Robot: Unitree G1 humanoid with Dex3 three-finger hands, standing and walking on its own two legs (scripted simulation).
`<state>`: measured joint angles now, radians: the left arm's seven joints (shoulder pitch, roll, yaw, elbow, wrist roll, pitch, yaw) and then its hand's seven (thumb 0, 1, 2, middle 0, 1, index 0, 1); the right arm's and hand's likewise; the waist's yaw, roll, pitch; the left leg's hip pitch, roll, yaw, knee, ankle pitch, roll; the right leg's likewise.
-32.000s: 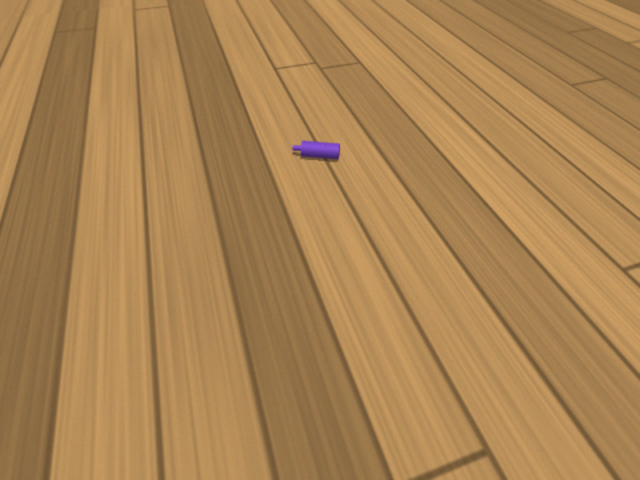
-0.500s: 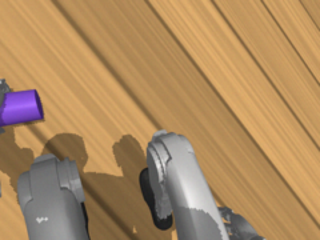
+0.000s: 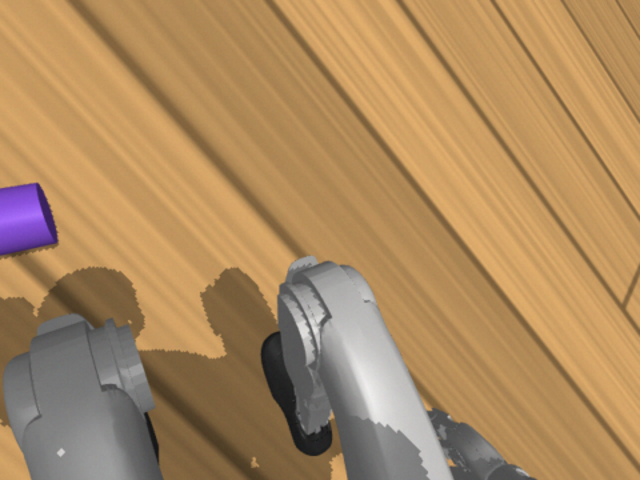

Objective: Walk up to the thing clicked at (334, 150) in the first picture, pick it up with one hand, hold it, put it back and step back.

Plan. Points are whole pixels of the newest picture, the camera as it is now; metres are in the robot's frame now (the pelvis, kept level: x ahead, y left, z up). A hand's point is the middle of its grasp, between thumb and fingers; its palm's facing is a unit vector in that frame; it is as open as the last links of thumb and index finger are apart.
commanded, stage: rest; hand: left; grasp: from above
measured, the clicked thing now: out of the picture +0.43 +0.34 -0.25
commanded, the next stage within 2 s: open in 0.42 s
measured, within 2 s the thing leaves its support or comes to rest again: rests again in 0.70 s
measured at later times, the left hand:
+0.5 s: hand out of the picture +0.42 +0.31 -0.24, palm faces -0.46 -0.12 -0.88, open 10.7 cm
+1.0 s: hand out of the picture +0.43 +0.31 -0.25, palm faces -0.45 -0.11 -0.89, open 13.1 cm
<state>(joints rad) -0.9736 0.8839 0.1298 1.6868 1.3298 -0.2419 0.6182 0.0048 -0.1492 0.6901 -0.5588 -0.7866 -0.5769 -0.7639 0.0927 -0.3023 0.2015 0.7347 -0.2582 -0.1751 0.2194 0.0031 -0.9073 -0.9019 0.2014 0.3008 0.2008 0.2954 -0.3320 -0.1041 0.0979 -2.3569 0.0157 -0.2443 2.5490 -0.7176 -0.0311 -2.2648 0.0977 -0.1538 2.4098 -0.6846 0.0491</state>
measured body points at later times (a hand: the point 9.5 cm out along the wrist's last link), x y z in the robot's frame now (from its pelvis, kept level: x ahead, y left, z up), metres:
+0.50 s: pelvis +0.00 +0.00 +0.00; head +0.26 +0.12 +0.34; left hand +0.44 +0.32 -0.19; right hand +0.06 -0.26 -0.07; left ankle +0.06 +0.13 -0.27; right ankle +0.10 -0.11 -0.27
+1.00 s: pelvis +0.00 +0.00 +0.00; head +0.26 +0.13 +0.34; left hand +0.45 +0.31 -0.19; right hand +0.06 -0.25 -0.06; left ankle +0.06 +0.13 -0.27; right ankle +0.10 -0.11 -0.27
